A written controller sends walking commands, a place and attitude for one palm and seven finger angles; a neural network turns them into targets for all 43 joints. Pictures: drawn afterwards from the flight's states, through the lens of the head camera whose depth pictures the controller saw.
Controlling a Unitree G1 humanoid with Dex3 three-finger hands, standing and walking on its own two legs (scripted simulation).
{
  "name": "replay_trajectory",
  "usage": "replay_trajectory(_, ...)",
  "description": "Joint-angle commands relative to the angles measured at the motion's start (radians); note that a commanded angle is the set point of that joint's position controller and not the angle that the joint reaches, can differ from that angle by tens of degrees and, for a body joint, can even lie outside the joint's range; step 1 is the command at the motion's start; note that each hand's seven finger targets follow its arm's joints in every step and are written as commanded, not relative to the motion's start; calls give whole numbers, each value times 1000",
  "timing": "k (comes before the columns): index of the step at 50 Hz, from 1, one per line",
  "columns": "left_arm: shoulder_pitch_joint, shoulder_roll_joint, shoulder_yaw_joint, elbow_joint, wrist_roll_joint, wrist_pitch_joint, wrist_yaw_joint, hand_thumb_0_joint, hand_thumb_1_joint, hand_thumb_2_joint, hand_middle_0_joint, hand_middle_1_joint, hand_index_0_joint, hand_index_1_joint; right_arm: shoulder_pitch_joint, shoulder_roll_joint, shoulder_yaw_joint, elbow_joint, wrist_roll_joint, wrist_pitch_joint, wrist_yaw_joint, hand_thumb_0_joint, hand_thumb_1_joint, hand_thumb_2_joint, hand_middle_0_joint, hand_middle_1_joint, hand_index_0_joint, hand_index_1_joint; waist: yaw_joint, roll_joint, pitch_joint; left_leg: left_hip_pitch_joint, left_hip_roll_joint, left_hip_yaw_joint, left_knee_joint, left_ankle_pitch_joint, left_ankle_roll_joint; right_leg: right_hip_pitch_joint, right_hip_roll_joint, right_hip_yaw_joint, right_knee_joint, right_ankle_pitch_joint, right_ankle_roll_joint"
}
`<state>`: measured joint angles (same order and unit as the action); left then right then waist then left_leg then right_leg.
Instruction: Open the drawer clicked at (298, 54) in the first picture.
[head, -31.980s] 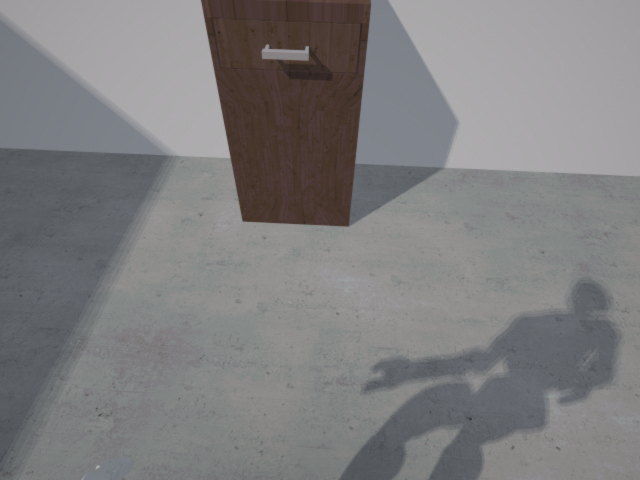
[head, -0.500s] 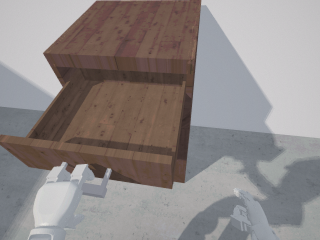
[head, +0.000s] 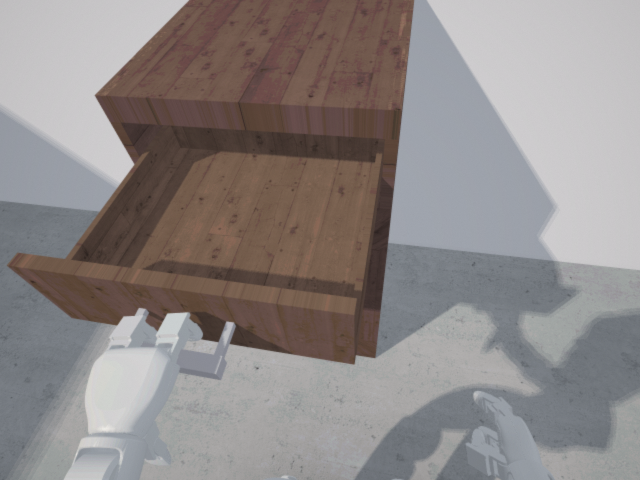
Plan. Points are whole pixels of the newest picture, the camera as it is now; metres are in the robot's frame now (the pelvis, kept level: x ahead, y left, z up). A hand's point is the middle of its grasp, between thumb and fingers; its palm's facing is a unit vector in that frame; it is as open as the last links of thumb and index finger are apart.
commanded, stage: lift the hand off the handle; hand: left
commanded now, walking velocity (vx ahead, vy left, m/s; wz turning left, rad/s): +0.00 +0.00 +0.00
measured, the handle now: (175, 341) +0.26 +0.21 +0.04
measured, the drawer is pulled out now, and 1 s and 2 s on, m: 0.29 0.29 0.29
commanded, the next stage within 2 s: draw the hand back to the body in 1.28 s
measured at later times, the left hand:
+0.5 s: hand (123, 362) +0.22 +0.24 +0.08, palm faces +0.06 -0.09 -0.99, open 13.8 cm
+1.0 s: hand (96, 321) +0.23 +0.23 +0.16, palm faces +0.13 -0.11 -0.99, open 13.9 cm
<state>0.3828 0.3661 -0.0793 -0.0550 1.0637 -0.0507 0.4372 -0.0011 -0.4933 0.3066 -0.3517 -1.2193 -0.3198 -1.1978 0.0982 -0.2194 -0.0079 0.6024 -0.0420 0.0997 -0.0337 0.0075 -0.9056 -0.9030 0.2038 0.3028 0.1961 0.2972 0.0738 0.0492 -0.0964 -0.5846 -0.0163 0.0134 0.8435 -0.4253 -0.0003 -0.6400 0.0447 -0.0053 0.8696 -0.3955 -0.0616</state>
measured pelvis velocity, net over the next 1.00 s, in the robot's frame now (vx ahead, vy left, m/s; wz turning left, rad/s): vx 0.02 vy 0.02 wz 0.00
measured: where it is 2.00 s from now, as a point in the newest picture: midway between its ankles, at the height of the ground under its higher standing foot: outside the picture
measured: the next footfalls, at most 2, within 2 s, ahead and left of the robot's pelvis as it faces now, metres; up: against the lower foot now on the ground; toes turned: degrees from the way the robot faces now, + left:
none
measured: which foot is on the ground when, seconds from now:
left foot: down 0.00-1.00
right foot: down 0.00-1.00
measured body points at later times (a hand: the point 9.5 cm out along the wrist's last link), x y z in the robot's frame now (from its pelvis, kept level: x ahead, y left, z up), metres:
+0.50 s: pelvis +0.01 +0.01 +0.02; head +0.03 -0.03 +0.47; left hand +0.21 +0.24 +0.14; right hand +0.24 -0.20 -0.07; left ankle +0.00 +0.12 -0.70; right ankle +0.02 -0.08 -0.70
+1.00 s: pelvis +0.02 +0.02 +0.04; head +0.02 -0.03 +0.48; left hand +0.21 +0.24 +0.21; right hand +0.25 -0.17 -0.05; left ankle +0.00 +0.12 -0.70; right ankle +0.02 -0.08 -0.70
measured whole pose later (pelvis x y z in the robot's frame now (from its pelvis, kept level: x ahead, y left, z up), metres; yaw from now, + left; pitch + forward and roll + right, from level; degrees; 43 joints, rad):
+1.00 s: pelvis +0.02 +0.02 +0.04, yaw +0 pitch +1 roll +0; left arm 0.41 0.49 -0.04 -0.52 0.89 0.13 0.08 0.00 -0.50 0.31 -0.32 -1.20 -0.32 -1.20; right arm 0.10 -0.26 0.06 0.53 0.01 0.15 0.00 0.01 -0.91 -0.90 0.20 0.30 0.20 0.30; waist 0.11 0.11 -0.05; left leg -0.24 -0.02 0.01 0.55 -0.33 0.02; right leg -0.28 0.04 0.00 0.56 -0.29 -0.03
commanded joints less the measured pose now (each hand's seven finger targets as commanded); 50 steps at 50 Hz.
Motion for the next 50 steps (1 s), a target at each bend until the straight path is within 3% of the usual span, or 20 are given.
replay_trajectory(1, -100, 198, 159, -220, -22, 39, 33, 0, -500, 300, -300, -1200, -300, -1200, -138, -103, -36, -178, 8, -44, -12, 0, -900, -900, 200, 300, 200, 300, 7, -50, -221, 100, -34, -7, -110, 154, 24, 195, -25, 96, -195, 209, 20)
replay_trajectory(5, -121, 182, 129, -289, -28, 49, 18, 0, -500, 300, -300, -1200, -300, -1200, -146, -95, -30, -185, 10, -43, -11, 0, -900, -900, 200, 300, 200, 300, 6, -15, -199, 143, -31, -9, -135, 165, 25, 190, -25, 80, -213, 171, 19)
replay_trajectory(8, -68, 189, 141, -299, -42, 59, -3, 0, -500, 300, -300, -1200, -300, -1200, -153, -92, -26, -189, 16, -44, -7, 0, -900, -900, 200, 300, 200, 300, 14, -36, -179, 162, -24, -11, -156, 192, 25, 215, -20, 76, -224, 197, 19)
replay_trajectory(11, -69, 151, 96, -341, -56, 78, -39, 0, -500, 300, -300, -1200, -300, -1200, -161, -98, -22, -201, 19, -41, 4, 0, -900, -900, 200, 300, 200, 300, 9, -31, -151, 188, -16, -14, -180, 213, 23, 224, -22, 70, -241, 205, 18)
replay_trajectory(13, -57, 180, 114, -381, -66, 81, -54, 0, -500, 300, -300, -1200, -300, -1200, -159, -98, -23, -201, 20, -42, 3, 0, -900, -900, 200, 300, 200, 300, 20, -37, -169, 206, -16, -11, -190, 228, 27, 259, -26, 75, -249, 232, 23)
replay_trajectory(17, 7, 185, 118, -383, -71, 96, -96, 0, -500, 300, -300, -1200, -300, -1200, -160, -100, -3, -211, 23, -40, 10, 0, -900, -900, 200, 300, 200, 300, 27, -84, -125, 202, -15, -7, -212, 245, 25, 287, -33, 80, -265, 270, 33)
replay_trajectory(20, -50, 214, 135, -403, -74, 102, -125, 0, -500, 300, -300, -1200, -300, -1200, -166, -104, -3, -204, 26, -32, 6, 0, -900, -900, 200, 300, 200, 300, 23, -56, -93, 225, -13, -8, -233, 235, 25, 291, -32, 83, -291, 249, 32)
replay_trajectory(26, -44, 219, 132, -515, -119, 95, -180, 0, -500, 300, -300, -1200, -300, -1200, -169, -116, -3, -226, 30, -33, 6, 0, -900, -900, 200, 300, 200, 300, 26, 8, -146, 310, 0, -11, -257, 306, 24, 345, -33, 78, -321, 306, 32)
replay_trajectory(27, -47, 192, 97, -537, -115, 92, -188, 0, -500, 300, -300, -1200, -300, -1200, -145, -109, 5, -227, 25, -34, 13, 0, -900, -900, 200, 300, 200, 300, 20, -3, -153, 311, 1, -10, -257, 321, 26, 334, -39, 53, -313, 290, 37)
replay_trajectory(29, -17, 199, 106, -546, -121, 88, -199, 0, -500, 300, -300, -1200, -300, -1200, -143, -114, 4, -229, 26, -33, 15, 0, -900, -900, 200, 300, 200, 300, 27, -20, -128, 310, 5, -9, -268, 353, 25, 349, -36, 48, -322, 327, 38)
replay_trajectory(31, 3, 248, 158, -551, -126, 99, -206, 0, -500, 300, -300, -1200, -300, -1200, -170, -124, 9, -238, 36, -28, 17, 0, -900, -900, 200, 300, 200, 300, 33, -23, -112, 312, 13, -13, -278, 353, 17, 365, -31, 66, -335, 351, 34)
replay_trajectory(32, -14, 216, 122, -559, -109, 104, -212, 0, -500, 300, -300, -1200, -300, -1200, -149, -110, 19, -237, 28, -23, 27, 0, -900, -900, 200, 300, 200, 300, 33, -32, -109, 306, 12, -9, -282, 358, 19, 355, -38, 43, -328, 329, 38)
replay_trajectory(34, -13, 222, 130, -564, -104, 104, -217, 0, -500, 300, -300, -1200, -300, -1200, -149, -113, 14, -235, 31, -20, 31, 0, -900, -900, 200, 300, 200, 300, 40, -38, -103, 311, 14, -7, -294, 378, 15, 371, -35, 41, -332, 342, 37)
replay_trajectory(37, 2, 228, 139, -606, -119, 130, -231, 0, -500, 300, -300, -1200, -300, -1200, -153, -111, 20, -249, 44, -17, 39, 0, -900, -900, 200, 300, 200, 300, 44, -11, -138, 335, 20, -5, -304, 407, 15, 408, -40, 33, -335, 363, 38)
replay_trajectory(41, -65, 260, 158, -642, -144, 158, -260, 0, -500, 300, -300, -1200, -300, -1200, -200, -123, 22, -253, 54, -4, 35, 0, -900, -900, 200, 300, 200, 300, 32, 3, -103, 356, 28, -15, -333, 381, 16, 420, -35, 38, -368, 351, 37)
replay_trajectory(45, -46, 279, 166, -652, -158, 164, -294, 0, -500, 300, -300, -1200, -300, -1200, -170, -124, 23, -255, 57, 0, 34, 0, -900, -900, 200, 300, 200, 300, 36, -28, -102, 368, 27, -6, -347, 412, 17, 449, -42, 32, -381, 377, 46)
replay_trajectory(46, -39, 283, 176, -671, -178, 177, -305, 0, -500, 300, -300, -1200, -300, -1200, -203, -133, 26, -263, 67, 2, 34, 0, -900, -900, 200, 300, 200, 300, 31, 9, -102, 377, 34, -12, -349, 402, 15, 456, -41, 34, -385, 382, 43)
replay_trajectory(47, -68, 252, 131, -686, -169, 183, -321, 0, -500, 300, -300, -1200, -300, -1200, -177, -118, 34, -264, 58, 7, 39, 0, -900, -900, 200, 300, 200, 300, 33, -4, -107, 373, 30, -7, -359, 404, 19, 456, -48, 13, -385, 349, 46)
replay_trajectory(48, -90, 281, 156, -673, -180, 181, -330, 0, -500, 300, -300, -1200, -300, -1200, -183, -122, 29, -255, 62, 10, 35, 0, -900, -900, 200, 300, 200, 300, 25, -22, -70, 370, 33, -10, -369, 398, 18, 456, -44, 20, -398, 355, 45)
replay_trajectory(50, -66, 296, 171, -681, -183, 184, -344, 0, -500, 300, -300, -1200, -300, -1200, -183, -130, 31, -266, 63, 12, 35, 0, -900, -900, 200, 300, 200, 300, 35, -30, -69, 371, 33, -6, -375, 395, 19, 465, -48, 17, -402, 353, 51)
